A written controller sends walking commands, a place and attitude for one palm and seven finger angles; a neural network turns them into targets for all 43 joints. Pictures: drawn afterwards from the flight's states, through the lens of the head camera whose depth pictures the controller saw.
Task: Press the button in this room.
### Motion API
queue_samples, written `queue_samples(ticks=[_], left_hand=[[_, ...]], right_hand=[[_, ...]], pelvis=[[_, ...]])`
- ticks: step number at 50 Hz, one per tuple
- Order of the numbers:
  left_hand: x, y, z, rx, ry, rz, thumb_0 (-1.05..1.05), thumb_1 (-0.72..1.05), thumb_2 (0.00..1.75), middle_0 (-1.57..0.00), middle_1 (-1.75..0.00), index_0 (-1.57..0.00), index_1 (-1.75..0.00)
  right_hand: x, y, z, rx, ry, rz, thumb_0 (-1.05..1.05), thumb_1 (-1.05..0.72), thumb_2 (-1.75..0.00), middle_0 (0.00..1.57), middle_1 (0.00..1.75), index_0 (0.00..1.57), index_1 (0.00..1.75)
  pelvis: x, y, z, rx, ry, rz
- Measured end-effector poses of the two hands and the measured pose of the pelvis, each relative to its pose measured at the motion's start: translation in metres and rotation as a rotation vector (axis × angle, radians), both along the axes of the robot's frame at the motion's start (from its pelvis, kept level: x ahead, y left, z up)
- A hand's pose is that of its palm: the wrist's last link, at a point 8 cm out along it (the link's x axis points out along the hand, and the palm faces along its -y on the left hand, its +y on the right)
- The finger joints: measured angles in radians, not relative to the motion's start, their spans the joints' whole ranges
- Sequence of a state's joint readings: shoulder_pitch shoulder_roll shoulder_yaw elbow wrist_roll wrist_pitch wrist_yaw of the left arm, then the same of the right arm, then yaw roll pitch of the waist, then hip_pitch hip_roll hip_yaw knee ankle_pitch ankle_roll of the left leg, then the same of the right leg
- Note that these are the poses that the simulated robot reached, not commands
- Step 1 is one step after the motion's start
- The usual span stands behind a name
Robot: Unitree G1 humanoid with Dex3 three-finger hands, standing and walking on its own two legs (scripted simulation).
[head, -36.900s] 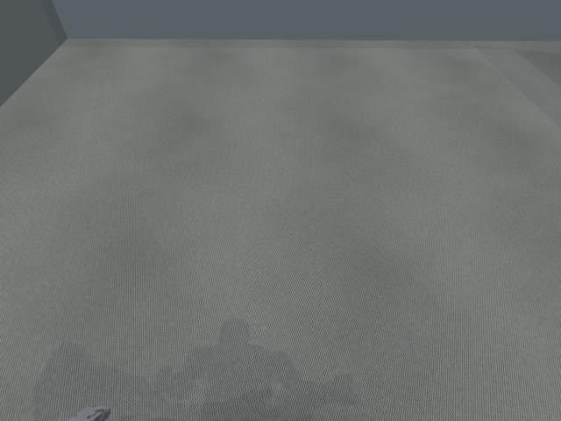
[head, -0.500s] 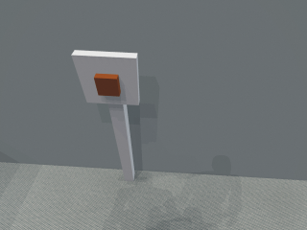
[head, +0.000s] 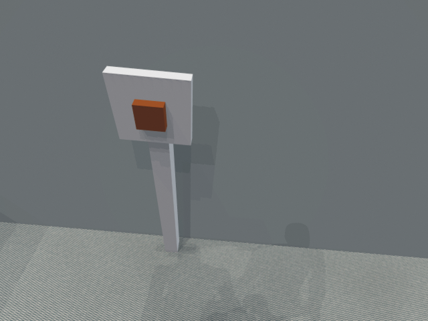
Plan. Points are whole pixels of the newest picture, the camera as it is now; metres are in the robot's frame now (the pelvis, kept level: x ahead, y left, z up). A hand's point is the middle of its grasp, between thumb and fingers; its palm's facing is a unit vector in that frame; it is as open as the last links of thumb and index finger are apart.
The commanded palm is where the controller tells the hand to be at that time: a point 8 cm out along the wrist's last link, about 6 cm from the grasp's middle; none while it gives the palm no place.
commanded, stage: look again from close up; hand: left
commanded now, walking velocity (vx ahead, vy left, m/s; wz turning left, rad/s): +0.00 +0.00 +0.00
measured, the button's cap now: (150, 115) +0.54 +0.19 +0.09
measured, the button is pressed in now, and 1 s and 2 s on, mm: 0 0 0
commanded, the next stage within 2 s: raise the hand and make a fist in 0.44 s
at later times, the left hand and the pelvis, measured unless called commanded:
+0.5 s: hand out of the picture -0.04 +0.15 -0.18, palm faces +0.04 -0.99 -0.13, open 7.4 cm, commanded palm none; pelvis -0.01 +0.00 +0.00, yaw +0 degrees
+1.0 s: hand (136, 320) +0.14 +0.14 -0.05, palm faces +0.07 -1.00 +0.02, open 5.1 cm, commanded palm +0.12 +0.21 -0.03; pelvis -0.02 -0.03 -0.08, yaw +2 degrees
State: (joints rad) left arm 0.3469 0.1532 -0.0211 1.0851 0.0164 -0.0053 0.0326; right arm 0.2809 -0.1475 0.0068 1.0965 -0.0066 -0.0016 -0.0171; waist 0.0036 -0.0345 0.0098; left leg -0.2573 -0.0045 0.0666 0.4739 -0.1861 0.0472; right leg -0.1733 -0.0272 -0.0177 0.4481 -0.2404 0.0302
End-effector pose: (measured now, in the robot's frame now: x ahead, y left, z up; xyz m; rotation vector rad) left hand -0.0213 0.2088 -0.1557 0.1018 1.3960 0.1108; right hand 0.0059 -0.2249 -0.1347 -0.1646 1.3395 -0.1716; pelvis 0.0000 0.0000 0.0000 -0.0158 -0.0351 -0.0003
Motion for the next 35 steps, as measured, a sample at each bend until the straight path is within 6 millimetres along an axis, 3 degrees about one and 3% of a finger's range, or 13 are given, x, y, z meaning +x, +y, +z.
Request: queue_samples(ticks=[10,28,31,33,35], left_hand=[[-0.016,-0.002,0.001,-0.001,0.029,0.013,0.0,0.91,0.89,-0.2,-0.3,-0.2,-0.3],[-0.027,-0.008,0.002,0.001,0.036,0.023,0.0,0.91,0.89,-0.2,-0.3,-0.2,-0.3],[0.017,0.012,0.033,0.096,-0.225,0.108,0.04,0.95,0.89,-0.21,-0.31,-0.21,-0.31],[0.055,0.027,0.068,0.169,-0.475,0.136,0.06,0.98,0.89,-0.23,-0.33,-0.23,-0.33],[0.097,0.029,0.107,0.185,-0.738,0.125,0.06,0.99,0.89,-0.25,-0.36,-0.25,-0.36]], right_hand=[[-0.015,0.006,-0.002,0.015,0.032,-0.016,0.01,-0.91,-0.9,0.2,0.3,0.2,0.29],[-0.027,0.01,-0.006,0.032,0.053,-0.018,0.01,-0.91,-0.9,0.2,0.3,0.2,0.29],[-0.01,-0.001,0.0,-0.015,-0.12,-0.007,0.02,-0.92,-0.9,0.2,0.3,0.2,0.3],[0.011,-0.01,0.004,-0.033,-0.276,-0.007,0.03,-0.93,-0.9,0.2,0.3,0.2,0.3],[0.037,-0.019,0.008,-0.05,-0.419,0.021,0.03,-0.92,-0.9,0.2,0.3,0.2,0.3]], pelvis=[[-0.004,0.0,0.001,-0.002,0.0,-0.001],[-0.011,0.0,0.0,-0.004,0.007,0.001],[-0.013,-0.001,-0.005,0.002,0.003,0.011],[-0.014,-0.002,-0.01,0.006,0.01,0.032],[-0.017,-0.002,-0.015,0.001,0.017,0.051]])
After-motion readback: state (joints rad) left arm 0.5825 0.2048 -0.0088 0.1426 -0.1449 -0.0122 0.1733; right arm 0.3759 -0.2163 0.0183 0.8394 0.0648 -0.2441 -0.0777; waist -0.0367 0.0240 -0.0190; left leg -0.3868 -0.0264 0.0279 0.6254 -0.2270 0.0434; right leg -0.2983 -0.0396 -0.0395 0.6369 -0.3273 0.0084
